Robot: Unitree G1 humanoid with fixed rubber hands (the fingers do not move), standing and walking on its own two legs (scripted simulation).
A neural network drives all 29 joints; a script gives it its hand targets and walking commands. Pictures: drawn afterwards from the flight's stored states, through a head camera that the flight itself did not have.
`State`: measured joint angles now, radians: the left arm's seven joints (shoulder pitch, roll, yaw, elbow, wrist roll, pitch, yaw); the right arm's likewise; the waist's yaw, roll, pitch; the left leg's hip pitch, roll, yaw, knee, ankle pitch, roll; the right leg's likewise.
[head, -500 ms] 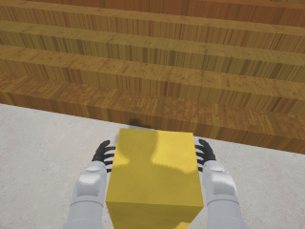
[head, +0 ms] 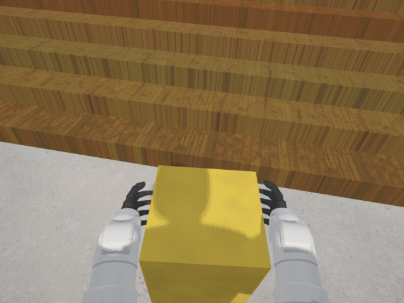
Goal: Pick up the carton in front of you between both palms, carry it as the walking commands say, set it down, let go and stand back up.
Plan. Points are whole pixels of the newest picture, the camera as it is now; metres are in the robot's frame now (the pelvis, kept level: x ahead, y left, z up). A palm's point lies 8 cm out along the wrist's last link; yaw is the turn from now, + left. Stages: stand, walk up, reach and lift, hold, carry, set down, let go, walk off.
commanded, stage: hold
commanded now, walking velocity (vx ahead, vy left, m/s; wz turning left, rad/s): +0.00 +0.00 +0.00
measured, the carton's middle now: (202, 239) +0.28 +0.00 -0.03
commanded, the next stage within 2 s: carry in 1.00 s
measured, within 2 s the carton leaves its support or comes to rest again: neither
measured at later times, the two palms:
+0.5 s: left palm (131, 214) +0.29 +0.15 +0.05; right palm (276, 213) +0.30 -0.15 +0.06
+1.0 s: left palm (130, 215) +0.29 +0.15 +0.05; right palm (277, 214) +0.30 -0.15 +0.05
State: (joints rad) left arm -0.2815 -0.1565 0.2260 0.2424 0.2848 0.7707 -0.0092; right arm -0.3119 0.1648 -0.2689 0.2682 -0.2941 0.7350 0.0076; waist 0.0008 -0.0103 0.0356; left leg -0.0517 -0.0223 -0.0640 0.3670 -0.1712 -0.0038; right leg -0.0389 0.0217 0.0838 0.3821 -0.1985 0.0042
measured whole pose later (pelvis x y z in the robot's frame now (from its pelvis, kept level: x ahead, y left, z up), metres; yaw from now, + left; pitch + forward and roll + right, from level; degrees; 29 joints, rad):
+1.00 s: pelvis +0.01 +0.00 +0.00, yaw +0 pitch -7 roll +0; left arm -0.26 -0.15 0.20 0.22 0.27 0.78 -0.01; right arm -0.29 0.16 -0.24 0.24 -0.29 0.75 0.01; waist 0.00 -0.01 0.02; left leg -0.06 -0.02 -0.07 0.37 -0.18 0.00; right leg -0.05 0.02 0.08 0.38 -0.20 0.00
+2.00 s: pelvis +0.44 -0.04 -0.02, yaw -2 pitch +4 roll -1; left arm -0.15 -0.13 0.09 -0.33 0.11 1.20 0.09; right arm -0.18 0.14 -0.14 -0.33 -0.10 1.18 -0.09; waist 0.00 0.05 -0.08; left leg -0.11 0.12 0.12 0.78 -0.48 -0.03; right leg -0.48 -0.04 -0.26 0.56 -0.14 -0.09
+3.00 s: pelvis +1.06 -0.05 -0.01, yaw -2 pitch +6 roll +0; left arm -0.79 -0.04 0.26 -0.04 0.08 1.30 0.14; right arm -0.83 0.01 -0.32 -0.03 -0.08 1.30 -0.12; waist 0.09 0.02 0.08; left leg -0.71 -0.03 0.01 1.66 -0.44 0.06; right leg -0.31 0.03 -0.11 0.49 -0.30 -0.09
